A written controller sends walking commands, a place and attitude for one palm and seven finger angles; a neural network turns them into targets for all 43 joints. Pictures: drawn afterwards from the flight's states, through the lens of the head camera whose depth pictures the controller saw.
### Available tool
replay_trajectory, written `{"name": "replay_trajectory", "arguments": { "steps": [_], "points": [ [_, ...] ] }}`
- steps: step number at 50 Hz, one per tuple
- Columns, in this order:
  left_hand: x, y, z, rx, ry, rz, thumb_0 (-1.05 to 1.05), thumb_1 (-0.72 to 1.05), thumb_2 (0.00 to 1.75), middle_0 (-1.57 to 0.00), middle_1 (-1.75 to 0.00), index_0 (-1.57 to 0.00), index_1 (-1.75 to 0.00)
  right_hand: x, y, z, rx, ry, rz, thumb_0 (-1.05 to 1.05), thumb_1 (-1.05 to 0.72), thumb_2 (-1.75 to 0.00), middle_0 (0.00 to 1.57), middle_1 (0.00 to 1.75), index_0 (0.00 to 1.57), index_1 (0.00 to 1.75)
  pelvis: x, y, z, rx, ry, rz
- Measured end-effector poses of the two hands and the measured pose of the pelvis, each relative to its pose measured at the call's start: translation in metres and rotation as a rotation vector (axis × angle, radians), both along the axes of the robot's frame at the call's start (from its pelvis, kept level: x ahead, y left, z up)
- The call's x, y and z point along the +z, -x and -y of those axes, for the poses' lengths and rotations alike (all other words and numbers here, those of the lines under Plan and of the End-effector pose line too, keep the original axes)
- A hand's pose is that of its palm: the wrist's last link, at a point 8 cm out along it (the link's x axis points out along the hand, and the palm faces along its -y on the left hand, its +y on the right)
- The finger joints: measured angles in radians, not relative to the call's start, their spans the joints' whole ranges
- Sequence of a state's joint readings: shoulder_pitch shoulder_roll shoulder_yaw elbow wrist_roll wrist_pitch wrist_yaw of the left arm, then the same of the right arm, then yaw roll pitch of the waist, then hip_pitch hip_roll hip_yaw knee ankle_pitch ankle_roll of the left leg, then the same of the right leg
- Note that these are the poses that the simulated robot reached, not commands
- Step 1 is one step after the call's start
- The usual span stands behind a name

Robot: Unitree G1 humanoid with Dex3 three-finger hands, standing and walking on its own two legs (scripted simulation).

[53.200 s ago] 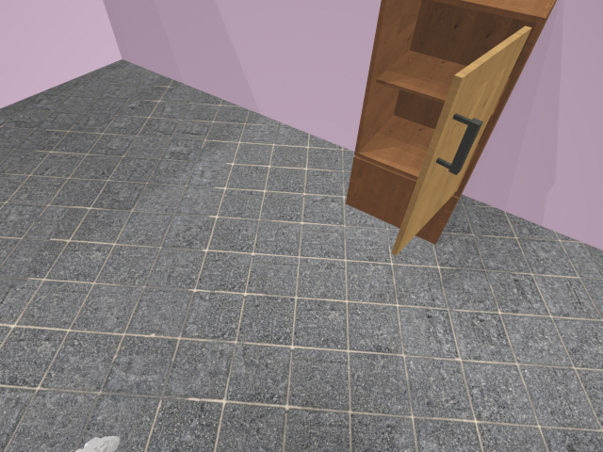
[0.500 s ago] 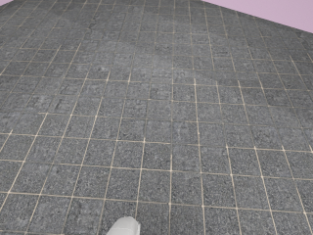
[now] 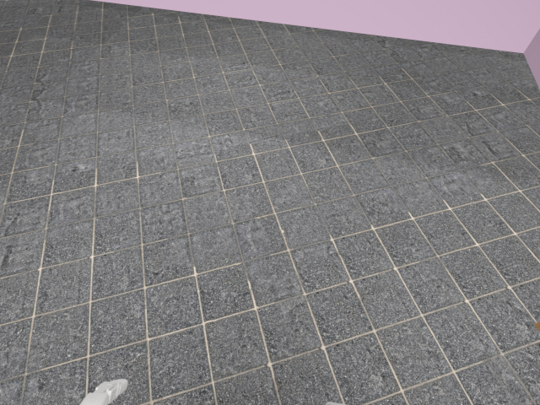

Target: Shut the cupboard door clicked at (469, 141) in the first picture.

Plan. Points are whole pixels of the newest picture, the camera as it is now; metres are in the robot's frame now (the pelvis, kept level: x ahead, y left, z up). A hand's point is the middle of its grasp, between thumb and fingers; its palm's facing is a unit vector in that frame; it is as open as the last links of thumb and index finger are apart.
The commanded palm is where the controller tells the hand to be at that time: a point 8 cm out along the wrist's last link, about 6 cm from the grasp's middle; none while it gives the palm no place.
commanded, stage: turn to face it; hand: left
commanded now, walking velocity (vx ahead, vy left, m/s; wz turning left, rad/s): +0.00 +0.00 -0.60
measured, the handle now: out of the picture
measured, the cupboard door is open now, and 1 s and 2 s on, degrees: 30 30 30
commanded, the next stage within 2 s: none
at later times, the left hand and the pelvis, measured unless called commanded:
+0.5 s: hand (166, 400) +0.14 +0.19 -0.18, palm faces -0.22 -0.96 -0.18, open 7.4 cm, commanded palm none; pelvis +0.02 +0.02 +0.00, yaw -16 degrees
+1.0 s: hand (230, 363) +0.20 +0.09 -0.15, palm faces -0.51 -0.81 -0.27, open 7.4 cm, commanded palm none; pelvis +0.01 -0.03 +0.00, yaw -33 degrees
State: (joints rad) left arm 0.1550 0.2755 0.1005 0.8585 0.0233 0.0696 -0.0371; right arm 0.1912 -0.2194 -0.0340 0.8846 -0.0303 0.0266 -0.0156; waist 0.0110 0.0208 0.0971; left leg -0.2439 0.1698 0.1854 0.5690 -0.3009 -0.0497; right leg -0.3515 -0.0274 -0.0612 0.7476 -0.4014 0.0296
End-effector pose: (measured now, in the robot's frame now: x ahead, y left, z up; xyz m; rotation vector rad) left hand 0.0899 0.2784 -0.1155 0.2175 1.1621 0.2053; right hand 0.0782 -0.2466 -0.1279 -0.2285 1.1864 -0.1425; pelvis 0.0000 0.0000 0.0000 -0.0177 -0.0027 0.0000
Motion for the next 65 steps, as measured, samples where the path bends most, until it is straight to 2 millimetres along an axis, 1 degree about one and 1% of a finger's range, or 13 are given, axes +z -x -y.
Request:
{"name": "replay_trajectory", "arguments": {
  "steps": [5, 11, 16, 22, 28, 32, 36, 40, 44, 50, 56, 62, 65],
  "points": [
    [0.0, -0.022, 0.028, -0.089, -0.028, 0.023, 0.0, 0.91, 0.9, -0.2, -0.3, -0.2, -0.3, -0.023, 0.028, 0.034, -0.102, 0.0, -0.062, 0.01, -0.91, -0.9, 0.21, 0.3, 0.2, 0.3, -0.011, -0.002, 0.012, -0.047, -0.007, 0.002],
    [-0.001, -0.022, 0.052, -0.129, 0.007, -0.031, 0.0, 0.91, 0.9, -0.2, -0.3, -0.2, -0.3, -0.005, 0.038, 0.042, -0.16, 0.011, -0.064, 0.01, -0.91, -0.9, 0.2, 0.29, 0.2, 0.3, 0.002, -0.005, 0.015, -0.106, -0.029, -0.007],
    [-0.012, -0.027, 0.057, -0.169, 0.052, -0.06, 0.0, 0.9, 0.9, -0.2, -0.3, -0.21, -0.3, 0.006, 0.035, 0.033, -0.198, 0.026, -0.027, 0.01, -0.91, -0.9, 0.2, 0.29, 0.2, 0.3, 0.003, -0.009, 0.008, -0.159, -0.028, -0.015],
    [-0.036, -0.044, 0.042, -0.208, 0.092, -0.089, 0.0, 0.9, 0.9, -0.2, -0.3, -0.21, -0.3, 0.012, 0.036, 0.009, -0.244, 0.063, 0.027, 0.01, -0.91, -0.9, 0.2, 0.3, 0.2, 0.3, -0.007, -0.015, -0.012, -0.235, -0.013, -0.021],
    [-0.025, -0.071, 0.036, -0.291, 0.082, -0.103, 0.01, 0.91, 0.9, -0.2, -0.3, -0.2, -0.3, 0.021, 0.062, -0.011, -0.304, 0.05, -0.006, 0.01, -0.91, -0.9, 0.2, 0.3, 0.2, 0.3, 0.005, -0.018, -0.017, -0.322, 0.005, -0.02],
    [-0.016, -0.091, 0.042, -0.345, 0.058, -0.094, 0.01, 0.91, 0.9, -0.2, -0.3, -0.2, -0.3, 0.018, 0.083, -0.015, -0.369, 0.024, -0.032, 0.01, -0.91, -0.9, 0.21, 0.3, 0.21, 0.3, 0.009, -0.019, -0.014, -0.376, 0.012, -0.025],
    [-0.01, -0.112, 0.064, -0.424, 0.03, -0.078, 0.01, 0.91, 0.9, -0.2, -0.3, -0.2, -0.3, 0.007, 0.11, -0.01, -0.45, -0.008, -0.056, 0.01, -0.91, -0.9, 0.21, 0.3, 0.21, 0.3, 0.006, -0.017, -0.005, -0.432, 0.006, -0.023],
    [-0.008, -0.132, 0.098, -0.51, 0.002, -0.026, 0.01, 0.91, 0.9, -0.2, -0.3, -0.2, -0.3, -0.015, 0.141, 0.005, -0.534, -0.043, -0.077, 0.01, -0.91, -0.9, 0.21, 0.3, 0.21, 0.3, -0.007, -0.014, 0.014, -0.485, -0.017, -0.015],
    [-0.001, -0.136, 0.127, -0.565, -0.014, 0.01, 0.0, 0.91, 0.9, -0.2, -0.3, -0.2, -0.3, -0.027, 0.162, 0.022, -0.596, -0.049, -0.118, 0.01, -0.91, -0.9, 0.21, 0.3, 0.2, 0.3, -0.008, -0.011, 0.023, -0.519, -0.014, -0.011],
    [0.002, -0.129, 0.147, -0.604, -0.003, -0.033, 0.0, 0.91, 0.9, -0.2, -0.3, -0.21, -0.3, -0.006, 0.156, 0.041, -0.636, -0.022, -0.066, 0.01, -0.91, -0.9, 0.2, 0.3, 0.2, 0.3, 0.004, -0.012, 0.032, -0.582, -0.038, -0.015],
    [-0.009, -0.13, 0.152, -0.641, 0.031, -0.081, 0.0, 0.9, 0.9, -0.2, -0.3, -0.21, -0.3, 0.008, 0.137, 0.049, -0.665, 0.023, -0.005, 0.01, -0.91, -0.9, 0.2, 0.3, 0.2, 0.3, 0.005, -0.023, 0.03, -0.64, -0.03, -0.023],
    [-0.031, -0.151, 0.14, -0.673, 0.048, -0.135, 0.0, 0.9, 0.9, -0.2, -0.3, -0.21, -0.3, 0.016, 0.113, 0.039, -0.698, 0.08, 0.058, 0.01, -0.91, -0.9, 0.2, 0.3, 0.2, 0.3, -0.004, -0.045, 0.016, -0.712, -0.014, -0.037],
    [-0.037, -0.168, 0.136, -0.702, 0.044, -0.151, 0.01, 0.91, 0.9, -0.2, -0.3, -0.21, -0.3, 0.021, 0.111, 0.025, -0.712, 0.093, 0.06, 0.01, -0.91, -0.9, 0.2, 0.3, 0.2, 0.3, -0.004, -0.052, 0.011, -0.763, -0.014, -0.027]
  ]
}}
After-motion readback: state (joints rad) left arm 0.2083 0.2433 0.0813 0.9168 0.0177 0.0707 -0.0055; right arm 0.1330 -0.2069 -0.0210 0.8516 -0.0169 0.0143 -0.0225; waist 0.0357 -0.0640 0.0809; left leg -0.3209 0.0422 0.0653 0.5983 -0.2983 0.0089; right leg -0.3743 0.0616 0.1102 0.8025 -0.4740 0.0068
